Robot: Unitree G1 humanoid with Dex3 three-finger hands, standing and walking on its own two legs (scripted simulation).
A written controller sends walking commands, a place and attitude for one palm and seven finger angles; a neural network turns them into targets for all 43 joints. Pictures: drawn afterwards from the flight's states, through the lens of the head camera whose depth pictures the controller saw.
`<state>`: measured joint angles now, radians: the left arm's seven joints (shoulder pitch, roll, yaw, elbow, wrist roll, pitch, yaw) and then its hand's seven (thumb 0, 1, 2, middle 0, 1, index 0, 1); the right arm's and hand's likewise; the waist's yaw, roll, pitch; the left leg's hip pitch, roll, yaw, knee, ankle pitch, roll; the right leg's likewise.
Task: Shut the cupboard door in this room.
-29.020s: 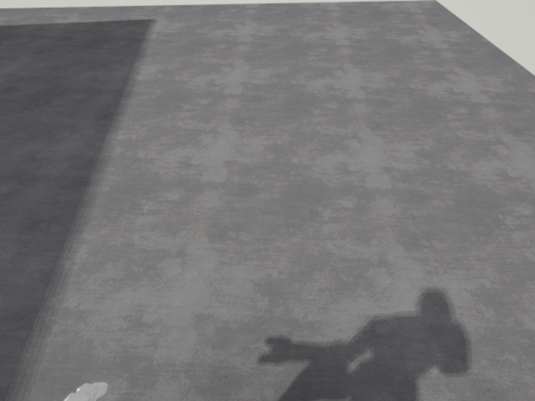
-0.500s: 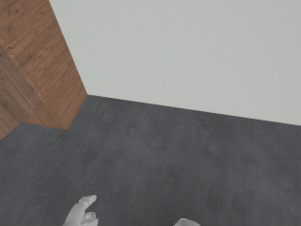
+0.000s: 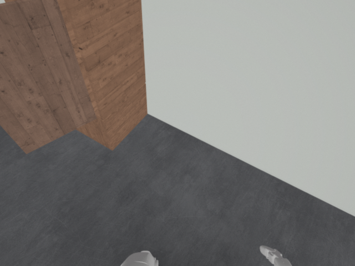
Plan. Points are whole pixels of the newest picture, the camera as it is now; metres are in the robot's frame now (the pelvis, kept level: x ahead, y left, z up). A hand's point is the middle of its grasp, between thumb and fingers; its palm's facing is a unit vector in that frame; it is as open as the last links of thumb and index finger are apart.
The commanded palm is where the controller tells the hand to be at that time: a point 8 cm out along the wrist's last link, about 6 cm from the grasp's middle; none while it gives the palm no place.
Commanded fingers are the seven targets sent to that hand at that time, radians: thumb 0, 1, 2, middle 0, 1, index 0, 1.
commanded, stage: walk to a spot facing it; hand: left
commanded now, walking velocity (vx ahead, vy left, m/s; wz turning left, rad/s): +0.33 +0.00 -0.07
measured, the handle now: out of the picture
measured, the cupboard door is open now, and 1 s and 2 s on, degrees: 72 72 72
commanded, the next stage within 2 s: turn to face it in 0.18 s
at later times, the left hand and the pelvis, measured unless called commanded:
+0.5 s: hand (133, 199) +0.30 +0.16 -0.15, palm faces -0.06 -0.98 -0.20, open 7.3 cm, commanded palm none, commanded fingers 0.00 0.90 0.90 -0.20 -0.30 -0.20 -0.30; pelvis +0.18 -0.01 +0.01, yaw +0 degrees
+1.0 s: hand (90, 230) +0.21 +0.26 -0.17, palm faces +0.31 -0.92 -0.24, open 7.3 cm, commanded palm none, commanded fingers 0.00 0.90 0.90 -0.20 -0.30 -0.20 -0.30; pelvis +0.20 +0.03 +0.00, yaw +16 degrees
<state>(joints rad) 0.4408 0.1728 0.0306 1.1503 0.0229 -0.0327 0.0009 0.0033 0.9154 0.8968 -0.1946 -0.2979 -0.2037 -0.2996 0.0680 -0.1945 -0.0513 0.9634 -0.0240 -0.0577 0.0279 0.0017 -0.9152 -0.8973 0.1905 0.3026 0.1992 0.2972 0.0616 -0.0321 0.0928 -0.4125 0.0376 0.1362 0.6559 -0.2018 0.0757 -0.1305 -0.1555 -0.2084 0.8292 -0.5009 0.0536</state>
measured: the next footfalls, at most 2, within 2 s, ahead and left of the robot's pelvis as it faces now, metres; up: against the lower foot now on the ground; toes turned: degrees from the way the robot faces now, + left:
right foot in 0.50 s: +0.29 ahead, -0.13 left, +0.00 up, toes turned -8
left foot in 0.90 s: +0.24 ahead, +0.13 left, +0.00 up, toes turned +21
